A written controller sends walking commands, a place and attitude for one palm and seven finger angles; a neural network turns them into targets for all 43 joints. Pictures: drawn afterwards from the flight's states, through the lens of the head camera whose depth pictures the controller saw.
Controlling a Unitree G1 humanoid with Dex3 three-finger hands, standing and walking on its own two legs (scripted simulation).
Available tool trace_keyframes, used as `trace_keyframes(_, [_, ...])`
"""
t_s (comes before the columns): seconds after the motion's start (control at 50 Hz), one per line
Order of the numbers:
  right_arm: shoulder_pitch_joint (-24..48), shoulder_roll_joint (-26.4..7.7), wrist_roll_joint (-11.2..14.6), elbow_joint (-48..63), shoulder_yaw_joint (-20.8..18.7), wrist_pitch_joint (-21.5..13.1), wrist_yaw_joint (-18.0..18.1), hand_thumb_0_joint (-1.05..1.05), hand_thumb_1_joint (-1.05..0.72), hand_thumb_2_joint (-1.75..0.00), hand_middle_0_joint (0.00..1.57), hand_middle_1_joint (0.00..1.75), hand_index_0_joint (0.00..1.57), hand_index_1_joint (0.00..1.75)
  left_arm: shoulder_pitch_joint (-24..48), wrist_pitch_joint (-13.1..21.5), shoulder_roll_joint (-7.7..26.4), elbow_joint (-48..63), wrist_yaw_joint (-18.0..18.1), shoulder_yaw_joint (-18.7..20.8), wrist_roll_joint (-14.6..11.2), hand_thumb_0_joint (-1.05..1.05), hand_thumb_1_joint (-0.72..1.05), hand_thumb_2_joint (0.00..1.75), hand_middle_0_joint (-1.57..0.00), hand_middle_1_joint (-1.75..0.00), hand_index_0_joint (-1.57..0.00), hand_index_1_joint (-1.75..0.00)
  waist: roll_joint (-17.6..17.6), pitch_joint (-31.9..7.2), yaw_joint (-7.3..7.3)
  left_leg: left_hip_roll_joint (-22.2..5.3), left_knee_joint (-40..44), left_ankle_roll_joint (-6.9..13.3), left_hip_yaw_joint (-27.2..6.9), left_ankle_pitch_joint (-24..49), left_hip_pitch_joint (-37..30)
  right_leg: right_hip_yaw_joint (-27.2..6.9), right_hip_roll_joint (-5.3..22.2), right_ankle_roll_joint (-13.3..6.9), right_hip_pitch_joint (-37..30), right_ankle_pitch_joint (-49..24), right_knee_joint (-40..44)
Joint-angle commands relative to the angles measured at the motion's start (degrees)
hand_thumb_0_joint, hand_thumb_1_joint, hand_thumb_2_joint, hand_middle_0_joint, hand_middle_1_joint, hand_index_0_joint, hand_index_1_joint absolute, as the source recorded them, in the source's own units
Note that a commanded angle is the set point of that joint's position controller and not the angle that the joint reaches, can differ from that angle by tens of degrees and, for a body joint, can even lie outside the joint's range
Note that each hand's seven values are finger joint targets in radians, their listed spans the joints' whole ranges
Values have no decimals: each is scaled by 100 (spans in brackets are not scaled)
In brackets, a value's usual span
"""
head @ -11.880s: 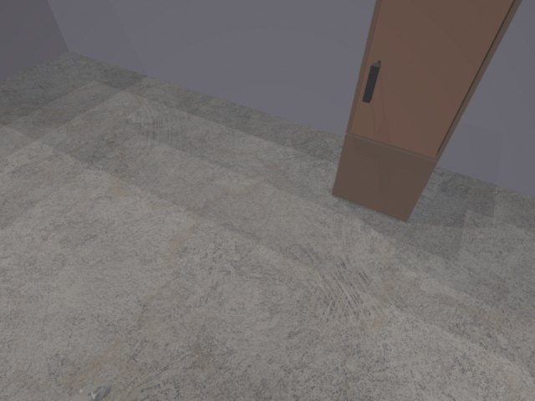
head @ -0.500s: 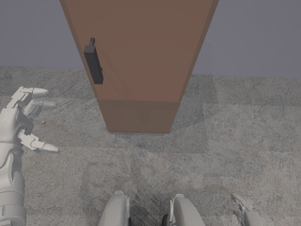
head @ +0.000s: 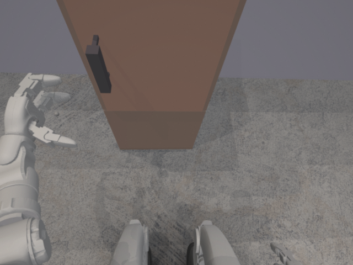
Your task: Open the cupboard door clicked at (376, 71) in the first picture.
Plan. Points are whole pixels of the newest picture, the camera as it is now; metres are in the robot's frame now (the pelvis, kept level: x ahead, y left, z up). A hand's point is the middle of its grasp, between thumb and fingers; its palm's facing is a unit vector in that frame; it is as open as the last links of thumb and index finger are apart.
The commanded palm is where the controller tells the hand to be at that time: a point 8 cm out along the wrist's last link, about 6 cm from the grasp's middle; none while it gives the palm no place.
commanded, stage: move the hooked fingers beside the handle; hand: left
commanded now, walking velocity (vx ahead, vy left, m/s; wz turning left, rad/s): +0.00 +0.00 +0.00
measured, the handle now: (101, 65) +0.58 +0.20 +0.03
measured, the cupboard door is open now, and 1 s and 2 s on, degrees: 0 0 0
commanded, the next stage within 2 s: slide the fingers in behind the handle in 1.36 s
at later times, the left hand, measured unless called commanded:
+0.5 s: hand (70, 82) +0.51 +0.25 +0.04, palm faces +0.04 -1.00 -0.03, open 14.0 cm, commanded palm +0.49 +0.28 +0.03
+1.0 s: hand (66, 82) +0.51 +0.26 +0.04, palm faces +0.03 -1.00 -0.03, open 14.0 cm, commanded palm +0.49 +0.28 +0.03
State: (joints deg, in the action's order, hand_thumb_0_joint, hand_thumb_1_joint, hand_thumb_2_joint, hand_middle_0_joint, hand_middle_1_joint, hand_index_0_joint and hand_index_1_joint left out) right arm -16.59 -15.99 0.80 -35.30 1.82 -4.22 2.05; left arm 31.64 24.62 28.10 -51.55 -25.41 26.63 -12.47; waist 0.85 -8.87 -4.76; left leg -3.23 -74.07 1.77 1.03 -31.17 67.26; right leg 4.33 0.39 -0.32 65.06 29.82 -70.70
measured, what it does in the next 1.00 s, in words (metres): stands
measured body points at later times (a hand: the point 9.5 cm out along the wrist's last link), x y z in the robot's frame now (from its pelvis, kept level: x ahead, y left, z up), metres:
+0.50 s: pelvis +0.00 +0.00 -0.02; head +0.17 +0.03 +0.40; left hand +0.50 +0.31 +0.05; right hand +0.03 -0.28 -0.12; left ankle +0.03 +0.10 -0.62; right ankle +0.03 -0.12 -0.62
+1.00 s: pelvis +0.00 +0.01 -0.01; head +0.18 +0.04 +0.40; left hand +0.50 +0.32 +0.04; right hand +0.03 -0.26 -0.12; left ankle +0.03 +0.10 -0.62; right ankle +0.03 -0.12 -0.62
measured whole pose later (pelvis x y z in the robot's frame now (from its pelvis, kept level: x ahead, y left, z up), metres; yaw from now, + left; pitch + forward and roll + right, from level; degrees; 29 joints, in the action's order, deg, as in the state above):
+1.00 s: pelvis +0.00 +0.01 -0.01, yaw -2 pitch +30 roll -5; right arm -18.6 -15.8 -0.7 -35.4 3.2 3.8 -0.1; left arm 48.8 23.5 37.1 -62.5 -23.8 29.6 -7.1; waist 1.6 -7.7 -9.3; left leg -4.1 -76.9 2.2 -0.2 -32.1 74.6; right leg 5.2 -0.6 0.1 71.3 29.6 -71.4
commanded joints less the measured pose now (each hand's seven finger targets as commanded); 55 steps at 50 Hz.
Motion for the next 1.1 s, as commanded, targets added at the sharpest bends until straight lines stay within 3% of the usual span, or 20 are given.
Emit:
trace_keyframes(0.0, [-639, -1052, -50, 370, -409, -102, 84, 0, -90, -90, 20, 30, 20, 30, 2444, 564, 1701, 1137, 33, 322, -30, 0, -50, 30, -30, -120, -30, -120, 787, -2675, -100, 132, 830, -43, -471, 1932, -2209, -207, -222, -134, -786, -1216, 741])
trace_keyframes(0.06, [-701, -1062, -74, 308, -409, -19, 44, 0, -90, -90, 20, 30, 20, 30, 2624, 615, 1736, 1042, 72, 272, 72, 0, -50, 30, -30, -120, -30, -120, 965, -2925, -117, 108, 814, -92, -564, 2265, -2527, -164, -226, -131, -649, -1326, 699])
trace_keyframes(0.16, [-786, -1108, -60, 249, -364, 147, 47, 0, -90, -90, 20, 30, 20, 30, 2934, 348, 1879, 177, 126, 302, 181, 0, -50, 30, -30, -120, -30, -120, 576, -2461, -307, 111, 743, -3, -512, 1754, -1830, -192, -221, -82, -628, -1141, 750])
trace_keyframes(0.18, [-797, -1112, -61, 260, -346, 169, 48, 0, -90, -90, 20, 30, 20, 30, 2982, 313, 2037, 62, 138, 385, 225, 0, -50, 30, -30, -120, -30, -120, 630, -2428, -272, 118, 727, 2, -483, 1650, -1676, -221, -220, -87, -697, -1089, 752])
trace_keyframes(0.32, [-965, -1166, -151, 235, -306, 295, 20, 0, -90, -90, 20, 30, 20, 30, 3774, 513, 2576, 115, 266, 580, 404, 0, -50, 30, -30, -120, -30, -120, 1024, -2991, -388, 83, 522, -3, -544, 2066, -1933, -226, -255, -101, -511, -1307, 585])
trace_keyframes(0.34, [-974, -1157, -148, 220, -294, 312, 15, 0, -90, -90, 20, 30, 20, 30, 3840, 501, 2507, 28, 253, 509, 410, 0, -50, 30, -30, -120, -30, -120, 988, -3008, -456, 89, 471, 13, -529, 2112, -1878, -236, -262, -89, -527, -1377, 579])
trace_keyframes(0.36, [-1003, -1171, -155, 214, -286, 339, 11, 0, -90, -90, 20, 30, 20, 30, 3860, 489, 2690, -50, 251, 640, 430, 0, -50, 30, -30, -120, -30, -120, 983, -3011, -420, 81, 445, 11, -531, 2114, -1782, -237, -264, -93, -593, -1390, 557])
trace_keyframes(0.4, [-1062, -1175, -148, 214, -269, 382, 2, 0, -90, -90, 20, 30, 20, 30, 3854, 392, 2612, -289, 198, 562, 437, 0, -50, 30, -30, -120, -30, -120, 869, -2979, -507, 84, 403, 47, -530, 2144, -1673, -235, -274, -88, -607, -1480, 542])
trace_keyframes(0.44, [-1098, -1195, -155, 231, -248, 452, -10, 0, -90, -90, 20, 30, 20, 30, 3889, 268, 2698, -398, 180, 546, 509, 0, -50, 30, -30, -120, -30, -120, 1043, -3003, -482, 74, 413, 30, -537, 2176, -1678, -226, -264, -82, -567, -1494, 535])
trace_keyframes(0.5, [-1188, -1186, -173, 200, -255, 509, -35, 0, -90, -90, 20, 30, 20, 30, 4263, 193, 2521, -289, 196, 350, 549, 0, -50, 30, -30, -120, -30, -120, 1131, -3052, -624, 40, 364, 34, -620, 2387, -1921, -166, -283, -89, -286, -1536, 498])
trace_keyframes(0.54, [-1254, -1234, -194, 193, -265, 564, -39, 0, -90, -90, 20, 30, 20, 30, 4396, 201, 2771, -169, 259, 519, 579, 0, -50, 30, -30, -120, -30, -120, 1189, -3243, -610, 20, 366, 10, -660, 2522, -2056, -156, -285, -83, -289, -1590, 503])
trace_keyframes(0.56, [-1269, -1212, -192, 199, -268, 585, -58, 0, -90, -90, 20, 30, 20, 30, 4254, 192, 2681, -227, 272, 493, 574, 0, -50, 30, -30, -120, -30, -120, 1256, -3293, -565, 33, 372, -3, -650, 2561, -2101, -158, -287, -89, -300, -1598, 517])
trace_keyframes(0.58, [-1275, -1209, -193, 218, -262, 602, -68, 0, -90, -90, 20, 30, 20, 30, 4103, 179, 2756, -300, 292, 614, 554, 0, -50, 30, -30, -120, -30, -120, 1067, -3273, -539, 36, 360, 17, -613, 2528, -1950, -171, -292, -74, -438, -1647, 528])
trace_keyframes(0.64, [-1263, -1198, -192, 285, -232, 664, -94, 0, -90, -90, 20, 30, 20, 30, 3827, 173, 3024, -301, 306, 817, 587, 0, -50, 30, -30, -120, -30, -120, 1058, -3252, -431, 39, 388, 27, -557, 2554, -1759, -188, -296, -72, -702, -1798, 506])
trace_keyframes(0.72, [-1256, -1192, -183, 329, -219, 721, -107, 0, -90, -90, 20, 30, 20, 30, 3897, 164, 3133, -178, 322, 842, 660, 0, -50, 30, -30, -120, -30, -120, 1021, -3126, -482, 25, 383, 57, -523, 2430, -1634, -211, -308, -61, -705, -1779, 509])
trace_keyframes(0.82, [-1275, -1189, -202, 277, -281, 713, -140, 0, -90, -90, 20, 30, 20, 30, 3891, 394, 3009, 317, 252, 871, 525, 0, -50, 30, -30, -120, -30, -120, 1334, -3560, -434, 5, 428, -18, -633, 2895, -2325, -154, -333, -92, -602, -1906, 525])
trace_keyframes(0.84, [-1263, -1167, -193, 263, -283, 716, -144, 0, -90, -90, 20, 30, 20, 30, 3892, 405, 2797, 383, 222, 701, 504, 0, -50, 30, -30, -120, -30, -120, 1416, -3565, -461, 9, 444, -26, -646, 2998, -2449, -145, -328, -93, -555, -1936, 548])
trace_keyframes(0.9, [-1249, -1134, -167, 198, -298, 730, -150, 0, -90, -90, 20, 30, 20, 30, 3730, 254, 2201, 78, 130, 300, 434, 0, -50, 30, -30, -120, -30, -120, 1305, -3097, -593, -10, 520, -23, -686, 2850, -2514, -85, -329, -92, -255, -1734, 656])
trace_keyframes(0.98, [-1240, -1158, -155, 198, -307, 757, -118, 0, -90, -90, 20, 30, 20, 30, 3619, 76, 2112, -143, 141, 244, 428, 0, -50, 30, -30, -120, -30, -120, 1117, -2849, -572, 9, 612, -29, -700, 2551, -2356, -61, -309, -85, -212, -1530, 722])
trace_keyframes(1.08, [-1183, -1122, -202, 182, -313, 723, -117, 0, -90, -90, 20, 30, 20, 30, 3996, 402, 2205, 295, 420, 334, 462, 0, -50, 30, -30, -120, -30, -120, 1292, -3000, -553, 4, 603, -96, -752, 2778, -2671, -45, -313, -115, -100, -1530, 670])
